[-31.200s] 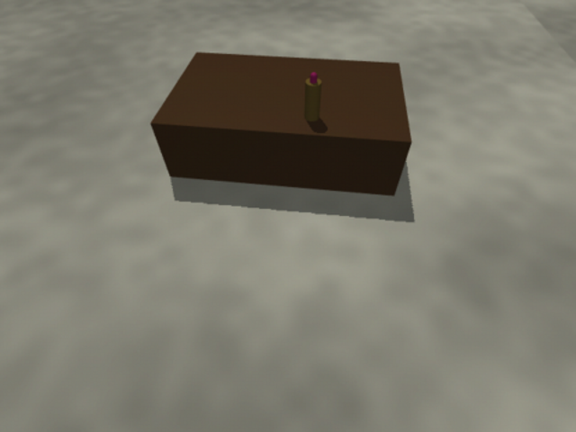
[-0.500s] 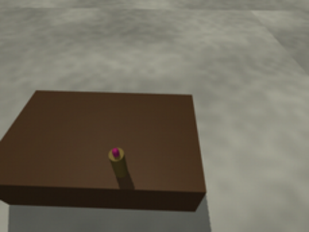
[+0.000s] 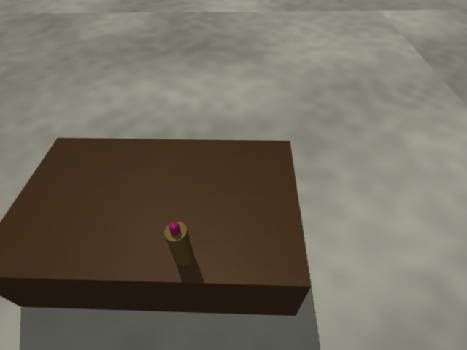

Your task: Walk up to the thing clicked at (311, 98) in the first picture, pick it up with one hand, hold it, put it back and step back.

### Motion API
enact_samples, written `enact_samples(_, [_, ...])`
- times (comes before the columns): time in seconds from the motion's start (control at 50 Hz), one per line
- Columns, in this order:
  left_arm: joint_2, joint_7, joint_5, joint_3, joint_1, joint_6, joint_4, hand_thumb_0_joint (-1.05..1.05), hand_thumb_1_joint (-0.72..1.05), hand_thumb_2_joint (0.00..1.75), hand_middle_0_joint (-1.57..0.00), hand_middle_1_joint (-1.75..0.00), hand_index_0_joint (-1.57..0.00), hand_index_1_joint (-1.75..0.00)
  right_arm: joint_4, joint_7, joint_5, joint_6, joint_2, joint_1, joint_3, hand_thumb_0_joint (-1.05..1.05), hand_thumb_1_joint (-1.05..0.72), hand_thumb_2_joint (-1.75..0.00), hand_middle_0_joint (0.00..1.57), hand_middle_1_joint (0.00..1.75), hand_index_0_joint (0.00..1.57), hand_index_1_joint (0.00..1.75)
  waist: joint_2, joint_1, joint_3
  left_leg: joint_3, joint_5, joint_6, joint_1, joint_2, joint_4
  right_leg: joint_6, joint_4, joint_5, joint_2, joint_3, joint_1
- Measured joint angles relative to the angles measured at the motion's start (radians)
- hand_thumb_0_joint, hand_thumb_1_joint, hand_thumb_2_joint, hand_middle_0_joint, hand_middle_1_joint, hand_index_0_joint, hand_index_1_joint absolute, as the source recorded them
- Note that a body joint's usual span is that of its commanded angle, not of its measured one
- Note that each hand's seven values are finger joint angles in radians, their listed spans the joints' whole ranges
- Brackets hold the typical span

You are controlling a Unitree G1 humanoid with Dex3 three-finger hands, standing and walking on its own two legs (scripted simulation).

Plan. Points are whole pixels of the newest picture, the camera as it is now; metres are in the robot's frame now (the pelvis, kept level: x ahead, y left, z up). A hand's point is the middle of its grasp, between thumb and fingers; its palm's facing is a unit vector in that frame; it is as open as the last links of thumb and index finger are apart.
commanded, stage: stand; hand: left
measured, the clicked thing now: (179, 241) +0.48 +0.20 -0.34
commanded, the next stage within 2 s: step back in 1.50 s
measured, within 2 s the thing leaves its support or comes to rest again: neither
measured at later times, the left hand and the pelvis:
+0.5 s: hand out of the picture +0.09 +0.24 -0.16, palm faces -0.02 -0.94 -0.33, open 7.4 cm; pelvis +0.02 -0.01 +0.00, yaw -1 degrees
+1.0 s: hand out of the picture +0.09 +0.24 -0.16, palm faces -0.02 -0.94 -0.33, open 7.4 cm; pelvis +0.02 -0.01 +0.00, yaw +0 degrees
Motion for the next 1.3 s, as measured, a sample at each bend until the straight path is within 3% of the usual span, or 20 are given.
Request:
enact_samples(0.5, [-0.004,-0.003,-0.009,0.009,-0.079,0.001,-0.001,0.0,0.9,0.9,-0.21,-0.3,-0.21,-0.3,0.014,-0.009,0.005,-0.012,-0.002,-0.042,0.017,0.01,-0.9,-0.9,0.2,0.3,0.2,0.3,-0.011,-0.006,0.002,0.007,-0.016,-0.009,0.037,0.006,-0.03,-0.006,-0.049,-0.003,0.005,0.006,0.041])
enact_samples(1.3, [0.011,-0.01,-0.007,0.007,-0.046,0.007,-0.006,0.0,0.9,0.9,-0.21,-0.3,-0.21,-0.3,0.029,-0.001,0.006,-0.008,-0.006,-0.03,0.01,0.01,-0.9,-0.9,0.2,0.3,0.2,0.3,-0.018,-0.007,0.005,0.002,0.0,-0.011,0.033,0.005,-0.051,-0.009,-0.057,0.005,0.005,0.001,0.034])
